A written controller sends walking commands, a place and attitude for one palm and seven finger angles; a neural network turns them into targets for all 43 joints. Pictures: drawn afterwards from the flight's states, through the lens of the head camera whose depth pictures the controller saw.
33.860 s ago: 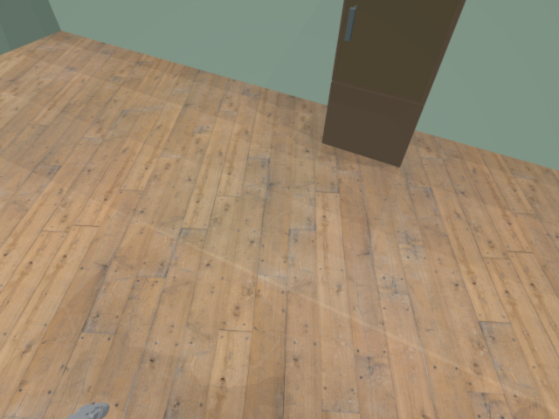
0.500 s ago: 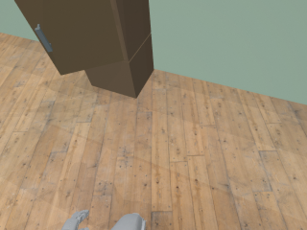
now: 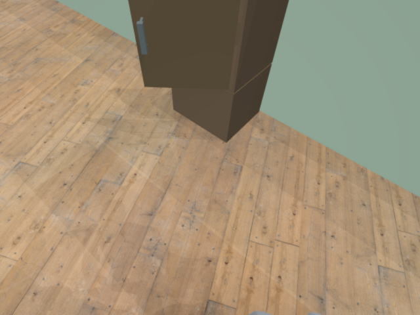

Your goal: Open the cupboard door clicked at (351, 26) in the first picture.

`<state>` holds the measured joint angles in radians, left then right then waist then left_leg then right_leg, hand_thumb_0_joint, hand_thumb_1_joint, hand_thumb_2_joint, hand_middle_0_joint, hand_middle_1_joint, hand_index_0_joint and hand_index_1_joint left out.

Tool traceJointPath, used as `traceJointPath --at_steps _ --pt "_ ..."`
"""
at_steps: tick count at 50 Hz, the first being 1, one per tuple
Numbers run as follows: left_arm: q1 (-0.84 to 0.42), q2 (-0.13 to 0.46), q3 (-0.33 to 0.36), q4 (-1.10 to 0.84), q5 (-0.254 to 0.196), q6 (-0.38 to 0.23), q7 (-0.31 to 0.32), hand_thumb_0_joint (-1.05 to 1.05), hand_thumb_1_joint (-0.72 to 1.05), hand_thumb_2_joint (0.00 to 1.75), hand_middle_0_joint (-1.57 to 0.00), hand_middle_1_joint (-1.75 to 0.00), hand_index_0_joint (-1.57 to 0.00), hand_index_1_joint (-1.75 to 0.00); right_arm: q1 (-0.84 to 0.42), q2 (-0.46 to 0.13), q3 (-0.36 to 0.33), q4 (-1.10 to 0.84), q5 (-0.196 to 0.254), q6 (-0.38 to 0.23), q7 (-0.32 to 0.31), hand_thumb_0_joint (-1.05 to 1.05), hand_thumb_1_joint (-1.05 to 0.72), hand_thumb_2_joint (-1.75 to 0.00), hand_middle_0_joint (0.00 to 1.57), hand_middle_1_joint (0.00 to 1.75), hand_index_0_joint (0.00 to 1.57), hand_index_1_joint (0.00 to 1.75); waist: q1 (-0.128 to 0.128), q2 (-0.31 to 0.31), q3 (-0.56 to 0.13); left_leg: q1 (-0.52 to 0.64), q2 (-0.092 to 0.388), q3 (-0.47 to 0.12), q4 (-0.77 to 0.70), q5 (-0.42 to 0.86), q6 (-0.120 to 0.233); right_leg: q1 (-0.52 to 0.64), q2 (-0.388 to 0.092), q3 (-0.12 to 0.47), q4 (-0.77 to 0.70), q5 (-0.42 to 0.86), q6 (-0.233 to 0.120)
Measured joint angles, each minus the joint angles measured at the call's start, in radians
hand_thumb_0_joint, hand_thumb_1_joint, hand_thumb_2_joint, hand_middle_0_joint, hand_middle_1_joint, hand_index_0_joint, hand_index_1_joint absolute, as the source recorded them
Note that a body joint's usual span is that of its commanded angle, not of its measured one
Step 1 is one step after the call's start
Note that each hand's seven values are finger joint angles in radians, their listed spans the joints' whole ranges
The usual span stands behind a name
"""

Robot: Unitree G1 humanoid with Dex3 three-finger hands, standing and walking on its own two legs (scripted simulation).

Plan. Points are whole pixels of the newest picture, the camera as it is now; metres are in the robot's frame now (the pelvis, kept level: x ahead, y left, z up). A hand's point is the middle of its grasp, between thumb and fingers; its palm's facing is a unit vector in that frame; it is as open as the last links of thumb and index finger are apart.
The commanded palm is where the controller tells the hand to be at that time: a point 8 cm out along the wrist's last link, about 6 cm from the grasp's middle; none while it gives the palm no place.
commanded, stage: take the last steps up to it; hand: left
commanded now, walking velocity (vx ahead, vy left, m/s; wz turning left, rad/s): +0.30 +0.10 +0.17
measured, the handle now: (143, 36) +1.09 +0.38 -0.07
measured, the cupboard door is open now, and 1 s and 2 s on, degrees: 40 40 40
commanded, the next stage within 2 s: come to a stop and stand still in 1.42 s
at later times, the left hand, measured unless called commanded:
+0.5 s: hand out of the picture +0.03 +0.14 -0.16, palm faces +0.19 -0.97 -0.15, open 7.3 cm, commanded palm none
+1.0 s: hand (128, 202) +0.38 +0.25 -0.15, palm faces +0.05 -0.97 -0.23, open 7.3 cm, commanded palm none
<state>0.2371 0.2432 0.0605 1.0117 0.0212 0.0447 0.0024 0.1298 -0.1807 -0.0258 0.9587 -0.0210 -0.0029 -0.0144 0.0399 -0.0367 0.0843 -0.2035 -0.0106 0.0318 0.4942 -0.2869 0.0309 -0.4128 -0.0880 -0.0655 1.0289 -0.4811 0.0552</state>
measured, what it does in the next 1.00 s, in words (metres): walks ahead: right foot, then left foot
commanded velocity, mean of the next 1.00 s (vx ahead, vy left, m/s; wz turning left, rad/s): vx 0.30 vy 0.06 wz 0.02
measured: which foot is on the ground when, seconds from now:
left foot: down 0.00-0.18, up 0.20-0.58, down 0.60-1.00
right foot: up 0.00-0.16, down 0.18-0.60, up 0.62-1.00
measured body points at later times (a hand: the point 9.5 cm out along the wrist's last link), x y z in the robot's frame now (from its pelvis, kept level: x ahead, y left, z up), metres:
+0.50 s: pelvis +0.10 +0.00 +0.01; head +0.14 +0.00 +0.46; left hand +0.03 +0.20 -0.15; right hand +0.17 -0.24 -0.15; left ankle +0.17 +0.16 -0.69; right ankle +0.04 -0.12 -0.74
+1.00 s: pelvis +0.27 +0.06 +0.00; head +0.30 +0.04 +0.45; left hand +0.38 +0.30 -0.13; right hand +0.25 -0.17 -0.16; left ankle +0.21 +0.16 -0.74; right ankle +0.35 -0.05 -0.72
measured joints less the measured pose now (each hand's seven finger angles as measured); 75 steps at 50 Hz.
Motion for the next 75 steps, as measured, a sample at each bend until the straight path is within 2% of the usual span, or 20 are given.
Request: traceJointPath --at_steps 8,11,13,16,22,28,30,33,35,38,44,51,53,56,58,60,64,68,74,75 --pt "-0.022 -0.044 -0.014 -0.033 0.005 -0.044 -0.024 0.01 0.91 0.9 -0.2 -0.3 -0.2 -0.3 0.121 -0.013 -0.011 0.054 0.001 0.002 0.009 0.0 -0.91 -0.89 0.2 0.3 0.21 0.3 -0.029 0.051 -0.033 0.026 -0.002 -0.027 0.017 -0.034 -0.017 0.115 0.023 -0.036 -0.379 0.097 -0.008" --pt "-0.018 -0.067 -0.019 -0.039 0.01 -0.081 -0.016 0.01 0.91 0.9 -0.2 -0.3 -0.2 -0.3 0.155 -0.031 -0.023 0.087 0.006 0.02 0.014 0.0 -0.91 -0.89 0.2 0.3 0.2 0.3 -0.028 0.072 -0.03 -0.071 -0.006 -0.047 0.288 -0.19 -0.009 0.148 0.028 -0.058 -0.407 0.136 -0.063" --pt "0.009 -0.084 -0.024 -0.032 0.008 -0.093 -0.006 0.01 0.91 0.9 -0.2 -0.3 -0.2 -0.3 0.154 -0.039 -0.031 0.112 0.0 0.036 0.022 0.01 -0.91 -0.89 0.2 0.3 0.2 0.3 -0.024 0.073 -0.03 -0.16 -0.006 -0.044 0.496 -0.155 -0.013 0.179 0.025 -0.065 -0.428 0.14 -0.077" --pt "0.059 -0.103 -0.028 0.001 0.006 -0.095 0.003 0.0 0.91 0.9 -0.2 -0.3 -0.2 -0.3 0.144 -0.04 -0.04 0.119 -0.005 0.038 0.033 0.01 -0.91 -0.89 0.2 0.3 0.2 0.3 -0.037 0.059 -0.041 -0.268 0.03 -0.023 0.611 -0.013 -0.037 0.247 0.02 -0.076 -0.536 0.176 -0.068" --pt "0.128 -0.129 -0.035 0.073 0.006 -0.11 0.004 0.01 0.91 0.9 -0.2 -0.3 -0.21 -0.3 0.121 -0.02 -0.043 0.105 -0.001 0.022 0.044 0.01 -0.91 -0.89 0.2 0.3 0.2 0.3 -0.035 0.026 -0.037 -0.34 0.089 0.003 0.439 0.097 -0.066 0.354 0.003 -0.105 -0.693 0.209 -0.049" --pt "0.169 -0.13 -0.029 0.121 0.01 -0.105 0.006 0.01 0.91 0.9 -0.21 -0.3 -0.21 -0.3 0.062 0.005 -0.03 0.095 0.002 0.001 0.05 0.01 -0.91 -0.89 0.19 0.3 0.2 0.3 0.005 0.007 -0.006 -0.261 0.073 0.058 0.158 0.069 -0.044 0.407 -0.028 -0.129 -0.662 0.13 0.001" --pt "0.194 -0.128 -0.024 0.132 0.007 -0.095 0.006 0.01 0.91 0.9 -0.21 -0.3 -0.21 -0.3 0.048 0.007 -0.024 0.079 -0.001 -0.023 0.047 0.01 -0.91 -0.89 0.2 0.3 0.2 0.3 0.008 0.008 -0.007 -0.187 0.06 0.079 0.051 0.075 -0.026 0.388 -0.043 -0.122 -0.561 0.061 0.014" --pt "0.169 -0.108 -0.018 0.144 -0.002 -0.06 0.007 0.01 0.91 0.9 -0.21 -0.3 -0.21 -0.3 0.023 0.031 -0.023 0.059 -0.007 -0.054 0.023 0.0 -0.9 -0.89 0.2 0.3 0.2 0.3 -0.006 -0.014 0.013 -0.192 0.044 0.099 0.132 0.07 0.009 0.222 -0.048 -0.03 -0.148 -0.034 -0.034" --pt "0.131 -0.093 -0.012 0.138 0.0 -0.048 0.009 0.01 0.91 0.9 -0.2 -0.3 -0.2 -0.3 0.027 0.045 -0.025 0.051 -0.003 -0.059 0.007 0.0 -0.91 -0.89 0.2 0.3 0.2 0.3 -0.005 -0.019 0.012 -0.157 0.041 0.119 0.117 0.037 0.016 0.093 -0.029 0.003 0.074 0.008 -0.05" --pt "0.064 -0.075 -0.002 0.104 0.006 -0.049 0.002 0.01 0.91 0.9 -0.2 -0.3 -0.2 -0.3 0.048 0.037 -0.031 0.046 -0.002 -0.071 -0.013 -0.01 -0.94 -0.89 0.2 0.3 0.21 0.3 -0.016 -0.014 0.002 -0.083 0.029 0.137 0.025 0.054 0.015 -0.039 -0.022 -0.003 0.155 0.094 -0.051" --pt "-0.059 -0.055 0.005 0.015 0.007 -0.051 -0.009 0.01 0.92 0.9 -0.2 -0.3 -0.2 -0.3 0.135 0.022 -0.019 0.086 -0.004 -0.065 -0.008 -0.01 -0.93 -0.89 0.2 0.3 0.2 0.3 -0.028 0.004 -0.031 0.047 0.009 0.156 -0.125 0.07 0.015 -0.127 -0.026 -0.022 -0.056 0.218 -0.036" --pt "-0.142 -0.053 -0.003 -0.039 0.007 -0.057 -0.019 0.01 0.91 0.9 -0.2 -0.3 -0.2 -0.3 0.226 0.023 -0.014 0.137 -0.01 -0.043 0.006 0.0 -0.91 -0.89 0.2 0.3 0.2 0.3 -0.069 0.03 -0.039 0.126 0.018 0.169 -0.111 -0.019 -0.023 -0.019 -0.01 -0.034 -0.363 0.247 -0.039" --pt "-0.146 -0.054 -0.006 -0.046 0.009 -0.072 -0.021 0.01 0.91 0.9 -0.2 -0.3 -0.2 -0.3 0.252 0.023 -0.013 0.151 -0.006 -0.038 0.008 0.0 -0.91 -0.89 0.2 0.3 0.2 0.3 -0.073 0.04 -0.038 0.118 0.039 0.167 -0.026 -0.088 -0.042 0.049 0.01 -0.047 -0.443 0.255 -0.056" --pt "-0.138 -0.071 -0.013 -0.041 0.004 -0.111 -0.013 0.0 0.91 0.9 -0.2 -0.3 -0.2 -0.3 0.237 0.017 -0.014 0.178 0.003 -0.017 0.014 0.0 -0.91 -0.89 0.2 0.3 0.2 0.3 -0.074 0.062 -0.012 -0.018 0.056 0.081 0.354 -0.189 -0.029 0.081 0.037 -0.068 -0.408 0.196 -0.105" --pt "-0.107 -0.084 -0.018 -0.029 -0.001 -0.117 -0.004 0.0 0.91 0.9 -0.2 -0.3 -0.2 -0.3 0.214 0.014 -0.019 0.181 0.005 -0.011 0.012 0.01 -0.91 -0.89 0.2 0.3 0.2 0.3 -0.07 0.057 -0.007 -0.122 0.05 0.041 0.555 -0.154 -0.033 0.132 0.045 -0.072 -0.454 0.196 -0.108" --pt "-0.068 -0.096 -0.011 -0.011 -0.008 -0.12 0.011 0.0 0.92 0.9 -0.2 -0.3 -0.2 -0.3 0.188 0.011 -0.023 0.171 0.003 -0.009 0.011 0.01 -0.91 -0.89 0.2 0.3 0.2 0.3 -0.068 0.056 -0.012 -0.205 0.064 0.024 0.613 -0.087 -0.044 0.187 0.056 -0.08 -0.526 0.211 -0.109" --pt "0.002 -0.073 -0.003 0.032 -0.004 -0.124 0.019 -0.02 0.96 0.89 -0.21 -0.3 -0.21 -0.3 0.131 0.014 -0.028 0.14 0.001 -0.009 0.016 0.01 -0.91 -0.89 0.2 0.3 0.2 0.3 -0.057 0.041 -0.026 -0.299 0.096 0.021 0.5 0.003 -0.066 0.275 0.066 -0.094 -0.637 0.228 -0.107" --pt "0.062 -0.071 -0.015 0.085 -0.001 -0.117 0.011 -0.01 0.95 0.9 -0.2 -0.3 -0.2 -0.3 0.068 0.013 -0.027 0.116 0.003 -0.012 0.026 0.01 -0.91 -0.89 0.19 0.3 0.2 0.3 -0.035 0.031 -0.024 -0.31 0.1 0.035 0.312 0.05 -0.068 0.341 0.066 -0.103 -0.676 0.205 -0.09" --pt "0.148 -0.084 -0.025 0.144 -0.001 -0.095 0.008 0.0 0.92 0.9 -0.2 -0.3 -0.2 -0.3 0.001 0.011 -0.015 0.083 0.0 -0.035 0.03 0.0 -0.91 -0.89 0.19 0.3 0.2 0.3 0.0 0.007 -0.016 -0.194 0.052 0.077 0.063 0.104 -0.033 0.393 0.036 -0.107 -0.575 0.079 -0.042" --pt "0.163 -0.089 -0.026 0.149 -0.003 -0.087 0.008 0.0 0.92 0.9 -0.2 -0.3 -0.2 -0.3 -0.003 0.007 -0.014 0.074 -0.004 -0.047 0.027 0.0 -0.91 -0.89 0.2 0.3 0.2 0.3 -0.001 0.013 -0.02 -0.18 0.052 0.077 0.046 0.161 0.001 0.365 0.031 -0.105 -0.489 0.042 -0.04"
